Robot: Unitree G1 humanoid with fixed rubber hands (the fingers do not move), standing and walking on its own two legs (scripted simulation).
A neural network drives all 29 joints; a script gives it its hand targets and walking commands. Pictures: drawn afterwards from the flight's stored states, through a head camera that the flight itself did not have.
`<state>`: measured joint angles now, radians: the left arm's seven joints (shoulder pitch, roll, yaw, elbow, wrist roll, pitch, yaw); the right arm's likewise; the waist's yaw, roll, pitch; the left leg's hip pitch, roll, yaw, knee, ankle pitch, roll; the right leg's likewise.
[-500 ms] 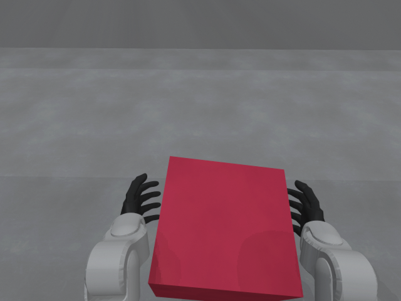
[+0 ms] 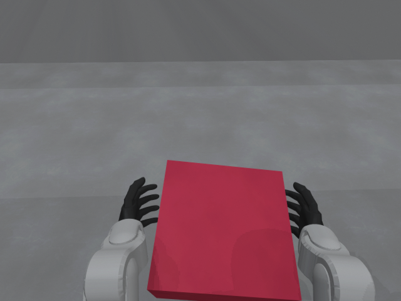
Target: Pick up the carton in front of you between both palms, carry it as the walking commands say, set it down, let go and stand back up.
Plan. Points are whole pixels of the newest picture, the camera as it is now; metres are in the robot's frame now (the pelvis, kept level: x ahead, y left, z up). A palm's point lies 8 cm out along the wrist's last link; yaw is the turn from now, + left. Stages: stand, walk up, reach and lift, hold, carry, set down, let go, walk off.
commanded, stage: carry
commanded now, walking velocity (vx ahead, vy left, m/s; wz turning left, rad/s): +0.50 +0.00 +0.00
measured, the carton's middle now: (214, 240) +0.26 +0.01 +0.01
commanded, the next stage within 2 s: none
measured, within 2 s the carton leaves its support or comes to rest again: neither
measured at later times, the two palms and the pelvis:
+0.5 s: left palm (161, 106) +0.58 +0.15 +0.10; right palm (270, 109) +0.58 -0.15 +0.09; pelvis +0.34 -0.01 +0.00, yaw +3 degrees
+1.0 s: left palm (164, 51) +0.91 +0.18 +0.11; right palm (245, 53) +0.90 -0.11 +0.11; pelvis +0.65 +0.03 +0.01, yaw +0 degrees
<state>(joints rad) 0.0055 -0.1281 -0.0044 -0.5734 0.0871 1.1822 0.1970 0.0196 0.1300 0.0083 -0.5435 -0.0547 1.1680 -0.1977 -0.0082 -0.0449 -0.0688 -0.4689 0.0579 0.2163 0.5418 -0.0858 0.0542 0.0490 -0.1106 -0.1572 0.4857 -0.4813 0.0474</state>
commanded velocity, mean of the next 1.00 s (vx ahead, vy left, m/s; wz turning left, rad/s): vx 0.39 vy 0.00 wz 0.00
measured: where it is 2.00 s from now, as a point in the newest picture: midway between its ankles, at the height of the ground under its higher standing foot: (206, 209)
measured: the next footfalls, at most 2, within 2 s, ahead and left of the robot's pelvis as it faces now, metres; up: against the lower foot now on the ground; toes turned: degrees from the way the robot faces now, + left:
right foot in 0.46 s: +0.50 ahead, -0.10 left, +0.00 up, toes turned -9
left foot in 0.94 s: +0.80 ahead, +0.12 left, +0.00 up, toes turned -1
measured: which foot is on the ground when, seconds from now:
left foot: down 0.00-0.50, up 0.52-0.92, down 0.94-1.00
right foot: down 0.00-0.00, up 0.02-0.44, down 0.46-0.98, up 1.00-1.00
